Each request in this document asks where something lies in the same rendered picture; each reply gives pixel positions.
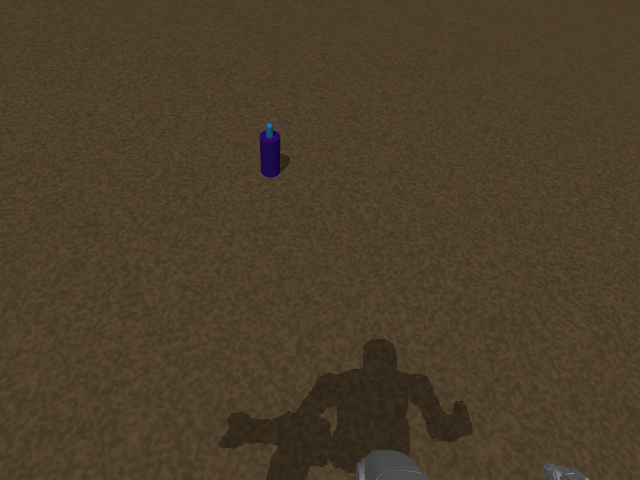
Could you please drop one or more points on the right robot hand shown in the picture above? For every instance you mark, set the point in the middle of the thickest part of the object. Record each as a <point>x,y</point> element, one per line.
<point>558,472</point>

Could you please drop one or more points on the bottle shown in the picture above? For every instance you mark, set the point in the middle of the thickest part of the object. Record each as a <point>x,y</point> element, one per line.
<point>270,152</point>

